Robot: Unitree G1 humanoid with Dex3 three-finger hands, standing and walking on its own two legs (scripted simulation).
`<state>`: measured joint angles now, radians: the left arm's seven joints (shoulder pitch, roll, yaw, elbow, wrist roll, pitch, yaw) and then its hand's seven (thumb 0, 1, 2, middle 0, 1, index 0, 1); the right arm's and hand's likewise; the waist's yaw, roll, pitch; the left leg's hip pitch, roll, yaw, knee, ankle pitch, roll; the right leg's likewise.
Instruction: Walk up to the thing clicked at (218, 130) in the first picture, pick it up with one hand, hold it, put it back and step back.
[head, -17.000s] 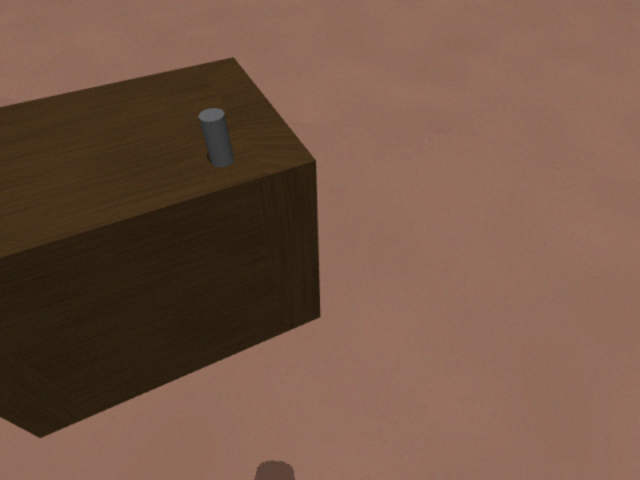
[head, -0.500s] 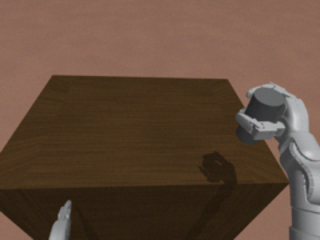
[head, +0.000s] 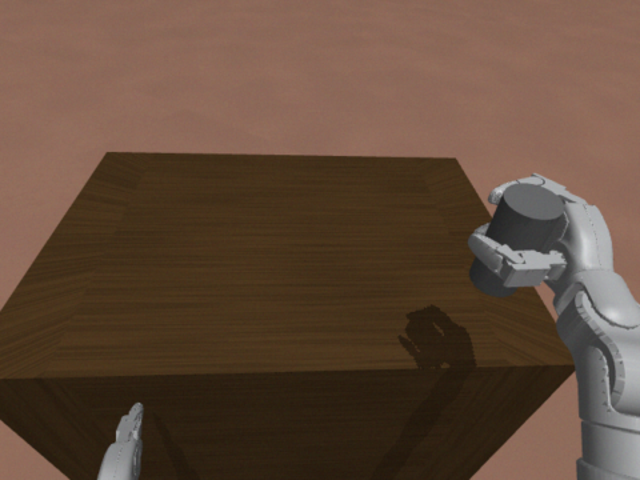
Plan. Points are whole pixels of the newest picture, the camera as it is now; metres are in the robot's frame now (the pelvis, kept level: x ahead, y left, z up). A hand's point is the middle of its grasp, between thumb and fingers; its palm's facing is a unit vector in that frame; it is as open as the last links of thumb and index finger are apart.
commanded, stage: hold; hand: right
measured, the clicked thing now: (511, 243) +0.32 -0.17 +0.20
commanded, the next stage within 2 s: crouch in 1.22 s
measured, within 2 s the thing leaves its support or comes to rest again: neither
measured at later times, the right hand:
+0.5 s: hand (511, 236) +0.32 -0.16 +0.22, palm faces +0.10 +0.99 -0.03, open 8.1 cm
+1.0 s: hand (511, 238) +0.32 -0.17 +0.21, palm faces +0.12 +0.99 -0.02, open 8.1 cm
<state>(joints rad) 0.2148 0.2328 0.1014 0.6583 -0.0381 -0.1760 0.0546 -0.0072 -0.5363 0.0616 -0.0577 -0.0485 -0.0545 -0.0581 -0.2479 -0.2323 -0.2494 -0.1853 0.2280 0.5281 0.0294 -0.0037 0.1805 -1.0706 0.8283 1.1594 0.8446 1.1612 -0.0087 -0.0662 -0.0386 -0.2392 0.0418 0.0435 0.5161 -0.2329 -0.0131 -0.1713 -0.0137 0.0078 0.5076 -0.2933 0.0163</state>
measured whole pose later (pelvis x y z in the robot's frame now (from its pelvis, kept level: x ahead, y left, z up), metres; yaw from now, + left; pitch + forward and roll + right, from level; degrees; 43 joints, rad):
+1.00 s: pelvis -0.01 +0.00 +0.00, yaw +0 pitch -3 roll +0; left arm 0.21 0.23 0.10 0.67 -0.03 -0.17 0.06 -0.01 -0.54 0.06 -0.06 -0.05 -0.05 -0.06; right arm -0.26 -0.22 -0.24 -0.17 0.22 0.51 0.01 0.00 0.18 -1.07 0.83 1.16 0.85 1.16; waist -0.01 -0.07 -0.03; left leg -0.23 0.04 0.05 0.51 -0.22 -0.01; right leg -0.16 -0.01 0.01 0.51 -0.29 0.02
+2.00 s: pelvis -0.01 +0.00 +0.00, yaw +1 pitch +1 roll +0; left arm 0.20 0.20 0.06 0.69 -0.01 -0.23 0.08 -0.01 -0.53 0.07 -0.06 -0.05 -0.06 -0.06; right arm -0.41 -0.26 -0.27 0.41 0.17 0.11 0.02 0.00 0.19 -1.09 0.83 1.16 0.85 1.17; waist 0.04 -0.02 -0.02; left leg -0.33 0.03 0.03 0.54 -0.22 -0.01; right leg -0.26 -0.02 -0.01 0.55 -0.30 0.02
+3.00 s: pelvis -0.01 -0.01 -0.02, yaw +2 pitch +10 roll +1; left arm 0.24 0.20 0.04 0.48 0.00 -0.14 0.06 -0.01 -0.55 0.08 -0.06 -0.04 -0.05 -0.06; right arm -0.53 -0.32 -0.33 0.87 0.13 -0.35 0.08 0.00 0.19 -1.10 0.82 1.18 0.84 1.18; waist 0.11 0.03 -0.06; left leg -0.60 0.02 0.01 0.71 -0.27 -0.02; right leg -0.55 -0.03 -0.02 0.77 -0.39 0.00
